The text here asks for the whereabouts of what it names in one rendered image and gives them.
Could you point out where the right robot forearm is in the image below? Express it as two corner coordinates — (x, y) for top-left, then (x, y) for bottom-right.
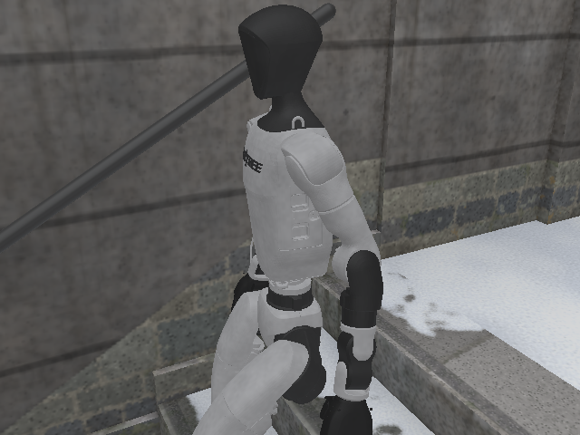
(247, 253), (269, 281)

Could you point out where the humanoid robot torso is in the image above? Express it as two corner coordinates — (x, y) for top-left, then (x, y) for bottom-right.
(243, 105), (333, 349)

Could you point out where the robot right upper arm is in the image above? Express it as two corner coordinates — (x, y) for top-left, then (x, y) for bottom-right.
(246, 112), (268, 131)

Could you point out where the right robot hand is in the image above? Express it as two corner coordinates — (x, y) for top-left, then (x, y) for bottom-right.
(231, 273), (269, 335)

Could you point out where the robot left upper arm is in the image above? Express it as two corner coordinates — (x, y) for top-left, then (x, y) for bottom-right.
(281, 130), (382, 284)

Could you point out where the left robot forearm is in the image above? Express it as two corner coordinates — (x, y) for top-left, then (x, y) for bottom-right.
(333, 250), (383, 401)

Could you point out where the robot right thigh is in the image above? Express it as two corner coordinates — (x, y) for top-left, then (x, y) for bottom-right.
(211, 290), (265, 404)

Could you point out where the left robot hand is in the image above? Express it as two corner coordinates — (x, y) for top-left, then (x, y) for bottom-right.
(320, 395), (372, 435)

